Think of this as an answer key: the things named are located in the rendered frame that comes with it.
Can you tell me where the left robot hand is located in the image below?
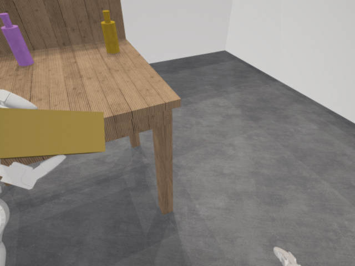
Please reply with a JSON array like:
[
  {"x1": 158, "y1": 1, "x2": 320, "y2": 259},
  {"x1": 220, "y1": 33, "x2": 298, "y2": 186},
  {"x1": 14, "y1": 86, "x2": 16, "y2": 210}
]
[{"x1": 0, "y1": 89, "x2": 66, "y2": 190}]

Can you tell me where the table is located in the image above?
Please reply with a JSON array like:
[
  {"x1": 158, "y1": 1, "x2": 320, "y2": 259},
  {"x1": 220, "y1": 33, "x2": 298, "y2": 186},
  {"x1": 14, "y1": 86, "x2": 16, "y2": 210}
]
[{"x1": 0, "y1": 0, "x2": 181, "y2": 215}]

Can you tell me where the sponge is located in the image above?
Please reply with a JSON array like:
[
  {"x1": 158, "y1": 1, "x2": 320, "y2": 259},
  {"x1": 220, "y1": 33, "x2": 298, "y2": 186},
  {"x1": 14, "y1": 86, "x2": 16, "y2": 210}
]
[{"x1": 0, "y1": 108, "x2": 105, "y2": 159}]

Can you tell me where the right robot hand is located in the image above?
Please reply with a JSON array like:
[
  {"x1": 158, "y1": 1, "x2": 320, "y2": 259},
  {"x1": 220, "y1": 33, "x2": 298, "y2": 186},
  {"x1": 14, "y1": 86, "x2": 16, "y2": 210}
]
[{"x1": 273, "y1": 247, "x2": 301, "y2": 266}]

